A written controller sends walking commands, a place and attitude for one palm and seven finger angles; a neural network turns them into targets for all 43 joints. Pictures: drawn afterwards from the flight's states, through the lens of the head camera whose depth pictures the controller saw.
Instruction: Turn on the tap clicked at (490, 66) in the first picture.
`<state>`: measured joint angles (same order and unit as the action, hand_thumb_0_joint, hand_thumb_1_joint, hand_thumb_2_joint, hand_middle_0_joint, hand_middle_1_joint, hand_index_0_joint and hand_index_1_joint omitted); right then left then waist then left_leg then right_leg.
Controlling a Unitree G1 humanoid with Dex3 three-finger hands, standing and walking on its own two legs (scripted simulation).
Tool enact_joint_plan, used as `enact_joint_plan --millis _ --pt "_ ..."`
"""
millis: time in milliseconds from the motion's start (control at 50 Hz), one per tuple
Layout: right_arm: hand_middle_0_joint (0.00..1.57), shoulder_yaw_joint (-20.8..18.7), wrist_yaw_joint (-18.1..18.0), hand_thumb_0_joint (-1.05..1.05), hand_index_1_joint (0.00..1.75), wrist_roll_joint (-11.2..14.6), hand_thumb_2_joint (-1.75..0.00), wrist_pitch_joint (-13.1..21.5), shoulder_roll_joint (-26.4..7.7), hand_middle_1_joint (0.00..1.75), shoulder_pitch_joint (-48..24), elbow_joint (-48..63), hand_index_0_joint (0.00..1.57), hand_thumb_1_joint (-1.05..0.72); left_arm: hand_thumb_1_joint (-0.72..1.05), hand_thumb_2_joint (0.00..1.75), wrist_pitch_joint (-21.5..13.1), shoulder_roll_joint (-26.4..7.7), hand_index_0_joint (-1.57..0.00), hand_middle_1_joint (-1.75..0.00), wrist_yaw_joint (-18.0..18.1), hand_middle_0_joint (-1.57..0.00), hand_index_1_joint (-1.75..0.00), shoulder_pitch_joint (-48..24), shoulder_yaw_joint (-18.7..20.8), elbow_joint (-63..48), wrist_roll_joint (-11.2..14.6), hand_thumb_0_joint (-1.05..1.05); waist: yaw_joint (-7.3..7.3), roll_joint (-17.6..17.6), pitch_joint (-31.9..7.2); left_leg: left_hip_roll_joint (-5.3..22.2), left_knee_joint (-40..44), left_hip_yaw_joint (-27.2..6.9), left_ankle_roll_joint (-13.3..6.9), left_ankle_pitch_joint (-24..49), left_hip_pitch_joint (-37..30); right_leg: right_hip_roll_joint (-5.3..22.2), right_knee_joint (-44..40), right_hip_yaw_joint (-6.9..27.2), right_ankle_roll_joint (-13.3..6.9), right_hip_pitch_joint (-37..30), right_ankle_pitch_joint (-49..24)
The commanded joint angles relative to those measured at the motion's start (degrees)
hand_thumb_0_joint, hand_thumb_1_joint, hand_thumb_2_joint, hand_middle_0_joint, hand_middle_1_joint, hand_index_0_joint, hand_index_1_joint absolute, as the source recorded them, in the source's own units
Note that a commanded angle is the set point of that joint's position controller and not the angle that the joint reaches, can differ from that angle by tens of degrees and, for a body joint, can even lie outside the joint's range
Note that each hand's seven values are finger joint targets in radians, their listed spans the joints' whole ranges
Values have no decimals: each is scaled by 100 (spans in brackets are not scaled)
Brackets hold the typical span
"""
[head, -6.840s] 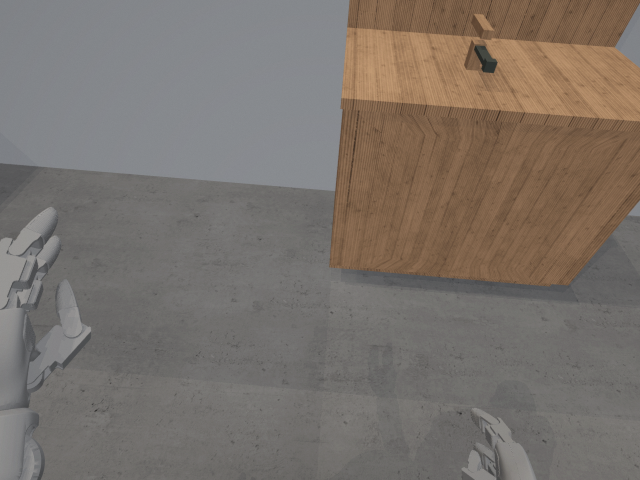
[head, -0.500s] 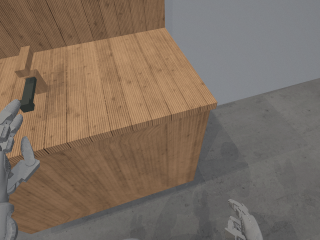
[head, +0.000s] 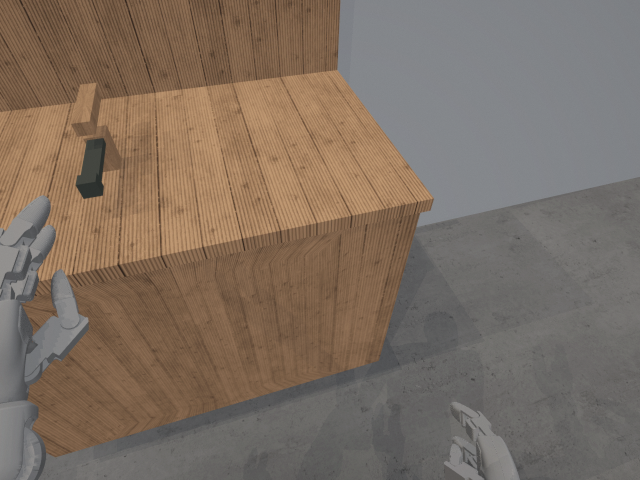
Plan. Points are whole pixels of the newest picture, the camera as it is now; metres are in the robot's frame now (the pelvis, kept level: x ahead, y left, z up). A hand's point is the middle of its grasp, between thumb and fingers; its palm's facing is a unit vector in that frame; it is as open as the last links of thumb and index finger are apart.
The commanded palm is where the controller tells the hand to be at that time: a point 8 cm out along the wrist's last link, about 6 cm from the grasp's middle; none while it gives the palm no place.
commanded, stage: come to a stop and stand still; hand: left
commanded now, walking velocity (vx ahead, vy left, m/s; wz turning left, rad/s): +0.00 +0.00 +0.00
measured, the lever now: (90, 185) +0.50 +0.40 +0.08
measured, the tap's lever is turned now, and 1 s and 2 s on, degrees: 0 0 0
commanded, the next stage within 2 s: look again from close up in 0.50 s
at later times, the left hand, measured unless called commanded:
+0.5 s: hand (59, 371) +0.17 +0.24 +0.16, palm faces +0.40 -0.84 -0.37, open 7.4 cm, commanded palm +0.12 +0.28 +0.18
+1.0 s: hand (21, 330) +0.20 +0.29 +0.16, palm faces +0.37 -0.86 -0.36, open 7.4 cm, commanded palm +0.14 +0.31 +0.18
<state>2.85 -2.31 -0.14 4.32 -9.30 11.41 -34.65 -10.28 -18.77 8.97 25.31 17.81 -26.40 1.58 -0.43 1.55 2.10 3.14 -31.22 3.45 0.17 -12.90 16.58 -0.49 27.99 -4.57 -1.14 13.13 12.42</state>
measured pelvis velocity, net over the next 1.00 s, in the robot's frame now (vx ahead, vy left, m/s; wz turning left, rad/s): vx -0.03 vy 0.04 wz -0.04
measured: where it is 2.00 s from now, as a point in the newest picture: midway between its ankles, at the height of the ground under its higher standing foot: outside the picture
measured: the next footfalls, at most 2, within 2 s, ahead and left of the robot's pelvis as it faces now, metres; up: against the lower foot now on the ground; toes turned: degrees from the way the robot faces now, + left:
left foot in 1.66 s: +0.22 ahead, +0.20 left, +0.00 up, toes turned -1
right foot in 1.92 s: +0.24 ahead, -0.01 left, +0.00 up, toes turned -1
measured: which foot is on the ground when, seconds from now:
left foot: down 0.00-1.00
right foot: down 0.00-1.00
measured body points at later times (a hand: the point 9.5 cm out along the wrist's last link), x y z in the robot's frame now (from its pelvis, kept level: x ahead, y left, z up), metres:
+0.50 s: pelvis -0.04 +0.00 +0.00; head -0.04 +0.00 +0.45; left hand +0.14 +0.28 +0.18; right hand +0.11 -0.23 -0.09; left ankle +0.05 +0.12 -0.73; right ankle +0.03 -0.11 -0.73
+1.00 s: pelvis -0.03 +0.04 +0.00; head -0.02 +0.07 +0.45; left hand +0.18 +0.33 +0.18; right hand +0.13 -0.18 -0.07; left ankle +0.04 +0.11 -0.73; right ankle +0.02 -0.10 -0.73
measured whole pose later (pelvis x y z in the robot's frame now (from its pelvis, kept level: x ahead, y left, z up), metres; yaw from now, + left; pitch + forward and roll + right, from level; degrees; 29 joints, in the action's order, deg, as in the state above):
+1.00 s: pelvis -0.03 +0.04 +0.00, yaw -2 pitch -3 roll -1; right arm 2.1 0.0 -0.1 9.7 -9.6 15.1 -33.3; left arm -15.0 -21.9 5.0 20.5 21.2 -21.8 1.0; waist -1.3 -2.6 3.2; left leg -2.0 -27.4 2.2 -3.8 -9.4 15.4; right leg -0.1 28.7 1.4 0.0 14.8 15.9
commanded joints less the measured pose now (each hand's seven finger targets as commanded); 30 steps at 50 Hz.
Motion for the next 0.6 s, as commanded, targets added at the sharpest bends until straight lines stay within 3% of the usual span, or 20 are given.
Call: enact_joint_plan --millis 0,60,120,180,240,300,380,420,460,500,560,580 --pt "20 -348 -123 0 30 6 -90 155 -724 30 -479 821 20 -90 90 90 -202 -1123 -20 -30 86 -20 -30 -289 744 -1154 90 0 60 -613 -420 -7 -143 -200 68 -593 -230 1239 -1401 1463 -293 671 1238" --pt "20 -321 -196 0 30 -15 -90 126 -738 30 -581 828 20 -90 90 90 -223 -1145 -20 -30 90 -20 -30 -428 754 -1298 73 0 51 -330 -369 135 432 -384 0 -638 -299 877 -1218 1065 -109 720 1638" --pt "20 -336 -237 0 30 -4 -90 134 -821 30 -555 864 20 -90 90 90 -271 -1091 -20 -30 88 -20 -30 -444 729 -1193 7 0 30 247 -137 392 1230 -690 -99 -1670 265 450 -939 760 56 497 2051" --pt "20 -371 -251 0 30 19 -90 233 -872 30 -482 879 20 -90 90 90 -349 -980 -20 -30 94 -20 -30 -446 660 -1165 -35 0 10 701 -267 612 1750 -991 -189 -1917 601 152 -321 408 121 -193 1120" --pt "20 -395 -240 0 30 27 -90 358 -876 30 -453 878 20 -90 90 90 -400 -970 -20 -30 101 -20 -30 -358 661 -1202 -51 0 -6 831 -544 692 1891 -1029 -217 -1843 637 82 -73 322 157 -616 674" --pt "20 -421 -213 0 30 41 -90 384 -881 30 -441 866 20 -90 90 90 -375 -908 -20 -30 98 -20 -30 -222 613 -1040 -98 0 -6 521 -336 609 1755 -833 -207 -2163 981 120 -200 380 130 -679 895" --pt "20 -433 -194 0 30 -11 -90 437 -834 30 -379 780 20 -90 90 90 -396 -1038 -20 -30 126 -20 -30 -401 680 -1282 -89 0 31 -97 -363 161 757 -389 -33 -1206 252 546 -1061 1020 -41 122 1322" --pt "20 -418 -191 0 30 -21 -90 430 -805 30 -358 720 20 -90 90 90 -369 -1086 -20 -30 136 -20 -30 -454 713 -1276 -70 0 36 -244 -431 63 459 -293 -1 -991 -61 701 -1237 1206 -92 476 1591" --pt "20 -407 -200 0 30 -15 -90 399 -793 30 -359 690 20 -90 90 90 -313 -1036 -20 -30 137 -20 -30 -451 673 -1111 -53 0 48 -300 -300 73 445 -321 11 -1048 -93 702 -1304 1187 -97 721 1946" --pt "20 -407 -201 0 30 0 -90 363 -817 30 -388 696 20 -90 90 90 -300 -1037 -20 -30 133 -20 -30 -491 672 -1122 -35 0 44 -215 -375 96 511 -379 -16 -960 -88 652 -1197 1097 -77 642 1846" --pt "20 -378 -214 0 30 -2 -90 349 -827 30 -449 743 20 -90 90 90 -321 -1049 -20 -30 117 -20 -30 -527 674 -1162 -41 0 23 181 -237 260 1028 -601 -51 -1281 170 413 -975 877 17 466 1744" --pt "20 -578 -221 0 30 -211 -90 629 -952 30 1 700 20 -90 90 90 -859 -5819 -20 -30 -7 -20 -30 -6252 4086 -2343 -768 0 -330 -1307 285 38 -444 -175 -153 -318 704 854 -1507 1569 203 1076 342"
